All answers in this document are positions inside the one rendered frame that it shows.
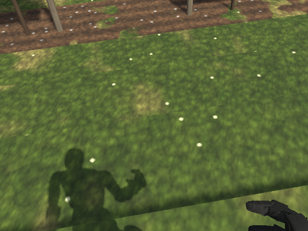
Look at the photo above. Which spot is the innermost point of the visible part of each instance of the robot right hand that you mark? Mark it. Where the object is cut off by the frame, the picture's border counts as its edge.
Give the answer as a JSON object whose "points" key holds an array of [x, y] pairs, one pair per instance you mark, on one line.
{"points": [[279, 211]]}

